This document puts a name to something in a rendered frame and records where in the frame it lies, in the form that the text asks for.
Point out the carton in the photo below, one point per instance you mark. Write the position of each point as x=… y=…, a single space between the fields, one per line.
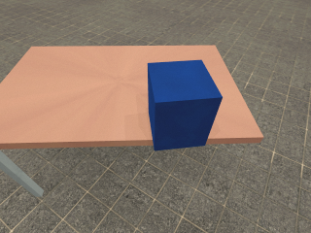
x=183 y=102

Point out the table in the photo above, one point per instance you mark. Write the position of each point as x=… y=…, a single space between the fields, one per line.
x=98 y=96

